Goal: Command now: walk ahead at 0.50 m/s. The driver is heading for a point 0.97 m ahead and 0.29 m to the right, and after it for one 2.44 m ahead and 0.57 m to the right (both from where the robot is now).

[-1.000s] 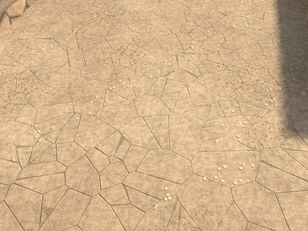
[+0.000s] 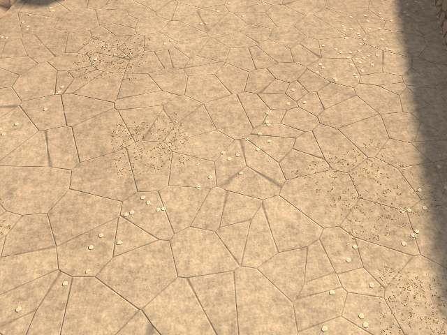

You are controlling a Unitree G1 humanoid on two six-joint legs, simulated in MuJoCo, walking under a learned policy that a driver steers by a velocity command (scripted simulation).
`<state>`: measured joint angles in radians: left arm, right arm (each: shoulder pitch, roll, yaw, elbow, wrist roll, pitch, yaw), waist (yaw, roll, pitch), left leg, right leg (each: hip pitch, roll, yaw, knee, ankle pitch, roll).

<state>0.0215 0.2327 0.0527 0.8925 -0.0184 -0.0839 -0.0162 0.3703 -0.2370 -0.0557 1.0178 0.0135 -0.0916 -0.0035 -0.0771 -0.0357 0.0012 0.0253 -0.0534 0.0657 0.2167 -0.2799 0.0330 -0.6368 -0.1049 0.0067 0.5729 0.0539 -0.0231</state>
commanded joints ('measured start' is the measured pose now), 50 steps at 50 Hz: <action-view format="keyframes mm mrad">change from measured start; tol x32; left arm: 1 -111 82 11 -92 -6 -24 -19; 6 433 310 90 56 15 -23 -14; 50 108 47 33 -79 13 51 1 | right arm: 1 41 -171 -39 -16 5 9 -9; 27 -478 -61 -5 -235 9 -6 34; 34 62 -293 -84 -106 -14 -12 31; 50 -188 -169 -43 -124 -23 13 -48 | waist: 1 22 107 78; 6 154 -283 -384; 27 156 -28 92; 34 -4 344 -395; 50 67 98 -10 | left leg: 1 29 321 -142 0 330 150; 4 -32 243 -66 352 700 91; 6 -645 -12 -63 1006 -251 -4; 8 -821 87 -171 1132 -196 38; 29 -688 130 -59 299 252 31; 32 -216 62 -11 283 232 95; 34 398 479 -720 166 36 300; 40 -184 319 -230 -35 237 143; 50 -153 293 114 23 707 136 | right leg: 1 -16 21 -10 -57 -87 -31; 4 428 92 -64 -81 -116 -100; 6 1048 -302 661 -203 -318 -321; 13 487 -129 217 -407 -93 -208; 32 637 -90 -7 -2 423 -92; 34 27 164 11 653 -612 -8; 36 -126 72 127 771 -543 -42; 50 78 17 -28 157 -16 15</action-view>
